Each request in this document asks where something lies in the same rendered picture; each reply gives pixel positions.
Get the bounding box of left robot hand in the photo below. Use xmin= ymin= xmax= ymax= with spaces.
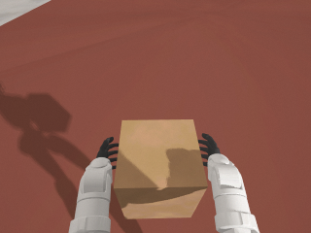
xmin=96 ymin=137 xmax=120 ymax=170

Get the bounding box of right robot forearm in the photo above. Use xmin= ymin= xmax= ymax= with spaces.
xmin=207 ymin=153 xmax=259 ymax=233

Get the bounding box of right robot hand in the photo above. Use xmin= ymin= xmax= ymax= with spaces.
xmin=197 ymin=133 xmax=221 ymax=167

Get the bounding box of carton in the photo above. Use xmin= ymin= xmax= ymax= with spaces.
xmin=114 ymin=119 xmax=208 ymax=219

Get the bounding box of left robot forearm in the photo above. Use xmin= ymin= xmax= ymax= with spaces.
xmin=68 ymin=157 xmax=113 ymax=233

